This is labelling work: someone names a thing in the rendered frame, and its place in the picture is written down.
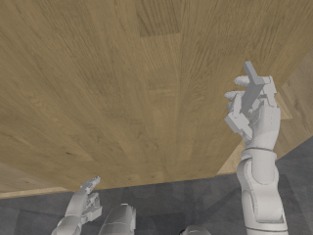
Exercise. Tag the left robot thigh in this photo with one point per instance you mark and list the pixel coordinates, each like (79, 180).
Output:
(120, 221)

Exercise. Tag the right robot thigh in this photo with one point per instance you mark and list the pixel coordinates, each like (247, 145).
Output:
(195, 230)

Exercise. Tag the robot right forearm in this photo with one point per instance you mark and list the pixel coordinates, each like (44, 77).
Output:
(262, 205)

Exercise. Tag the wardrobe door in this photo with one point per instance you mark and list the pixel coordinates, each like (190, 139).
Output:
(133, 90)
(15, 180)

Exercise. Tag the robot left forearm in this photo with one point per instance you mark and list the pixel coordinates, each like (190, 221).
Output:
(69, 225)

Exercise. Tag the handle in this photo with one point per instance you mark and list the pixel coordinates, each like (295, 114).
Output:
(256, 84)

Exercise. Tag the robot right hand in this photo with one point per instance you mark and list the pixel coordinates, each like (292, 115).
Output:
(264, 116)

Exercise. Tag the robot thigh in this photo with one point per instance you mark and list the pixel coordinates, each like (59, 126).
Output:
(195, 230)
(120, 221)

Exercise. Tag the robot left hand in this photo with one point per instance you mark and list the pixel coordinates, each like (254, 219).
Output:
(80, 203)

